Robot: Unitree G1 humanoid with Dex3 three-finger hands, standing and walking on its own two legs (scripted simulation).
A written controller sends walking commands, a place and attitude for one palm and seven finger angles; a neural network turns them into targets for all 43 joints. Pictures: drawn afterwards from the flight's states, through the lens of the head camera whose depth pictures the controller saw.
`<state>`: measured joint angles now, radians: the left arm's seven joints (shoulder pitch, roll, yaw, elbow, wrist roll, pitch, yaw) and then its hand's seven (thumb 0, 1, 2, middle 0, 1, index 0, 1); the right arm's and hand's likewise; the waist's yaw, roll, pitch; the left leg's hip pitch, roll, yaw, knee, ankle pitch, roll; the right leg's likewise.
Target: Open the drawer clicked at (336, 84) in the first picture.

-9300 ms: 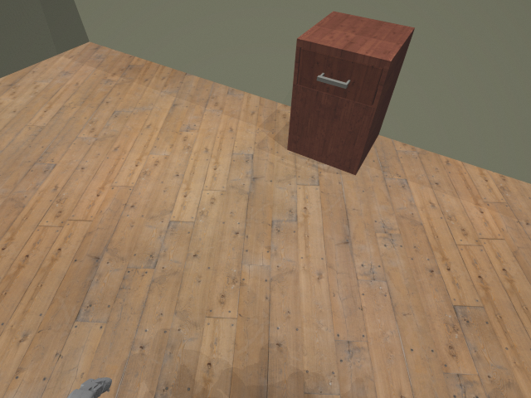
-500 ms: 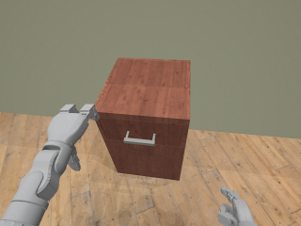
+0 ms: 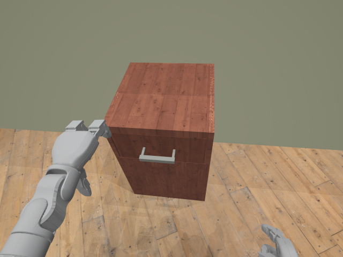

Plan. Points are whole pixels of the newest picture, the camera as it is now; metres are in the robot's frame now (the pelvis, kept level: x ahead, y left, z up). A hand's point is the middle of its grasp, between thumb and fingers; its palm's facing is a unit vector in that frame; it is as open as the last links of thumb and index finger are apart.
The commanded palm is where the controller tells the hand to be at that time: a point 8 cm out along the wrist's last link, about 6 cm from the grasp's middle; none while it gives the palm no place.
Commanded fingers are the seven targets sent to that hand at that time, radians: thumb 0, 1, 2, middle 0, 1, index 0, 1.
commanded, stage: move the hooked fingers above the handle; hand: left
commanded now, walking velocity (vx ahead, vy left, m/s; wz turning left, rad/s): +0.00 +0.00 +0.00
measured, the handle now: (157, 155) +0.53 +0.15 -0.25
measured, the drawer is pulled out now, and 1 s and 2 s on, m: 0.00 0.00 0.00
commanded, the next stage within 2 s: none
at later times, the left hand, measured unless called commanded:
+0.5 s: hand (120, 160) +0.36 +0.20 -0.02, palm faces -0.08 -0.05 -1.00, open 13.8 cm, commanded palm +0.35 +0.20 +0.02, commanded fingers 0.00 -0.50 0.30 -0.30 -1.20 -0.30 -1.20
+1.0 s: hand (142, 163) +0.41 +0.16 -0.12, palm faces -0.13 -0.03 -0.99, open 13.8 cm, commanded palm +0.41 +0.17 -0.07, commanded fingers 0.00 -0.50 0.30 -0.30 -1.20 -0.30 -1.20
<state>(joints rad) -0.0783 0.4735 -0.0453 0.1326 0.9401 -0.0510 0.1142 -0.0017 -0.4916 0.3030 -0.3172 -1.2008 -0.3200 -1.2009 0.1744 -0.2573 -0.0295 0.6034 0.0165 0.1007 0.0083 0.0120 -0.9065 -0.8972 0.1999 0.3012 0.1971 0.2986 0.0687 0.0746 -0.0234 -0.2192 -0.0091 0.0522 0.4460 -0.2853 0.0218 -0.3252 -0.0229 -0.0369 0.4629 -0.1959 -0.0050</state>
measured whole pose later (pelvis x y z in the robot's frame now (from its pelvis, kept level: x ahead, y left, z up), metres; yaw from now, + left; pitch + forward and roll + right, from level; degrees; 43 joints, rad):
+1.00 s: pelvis -0.03 -0.01 -0.07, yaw +0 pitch +23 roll +0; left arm -0.66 0.34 -0.09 1.03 1.15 -0.10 0.46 0.00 -0.49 0.30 -0.32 -1.20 -0.32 -1.20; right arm 0.28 -0.24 -0.07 0.70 -0.05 0.06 0.01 0.01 -0.91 -0.90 0.20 0.30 0.20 0.30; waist -0.10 0.03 -0.17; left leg -0.93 0.01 0.04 0.99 -0.47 0.02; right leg -1.02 -0.02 -0.04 0.96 -0.35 -0.02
